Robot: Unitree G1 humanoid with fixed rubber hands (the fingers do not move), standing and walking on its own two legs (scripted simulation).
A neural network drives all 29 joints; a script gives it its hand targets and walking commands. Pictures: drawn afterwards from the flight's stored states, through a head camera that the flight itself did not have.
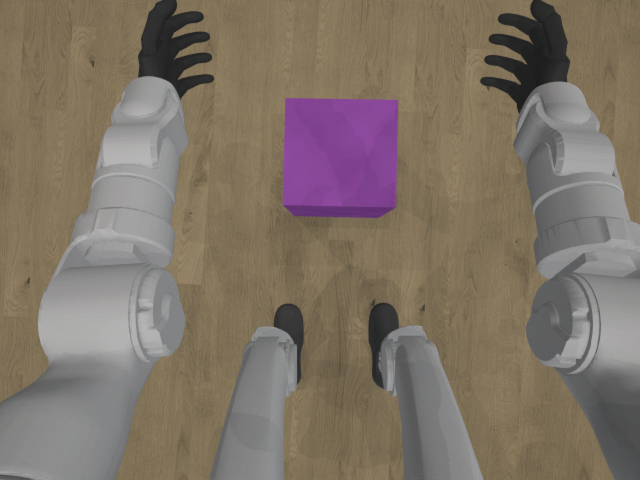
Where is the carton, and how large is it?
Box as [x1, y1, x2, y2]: [283, 98, 397, 217]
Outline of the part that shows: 285,98 283,205 294,215 378,217 395,207 397,100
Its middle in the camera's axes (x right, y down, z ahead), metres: +0.04 -0.17 +0.84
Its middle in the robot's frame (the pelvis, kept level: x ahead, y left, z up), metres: +0.54 -0.01 -0.53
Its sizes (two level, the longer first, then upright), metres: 0.210 0.200 0.250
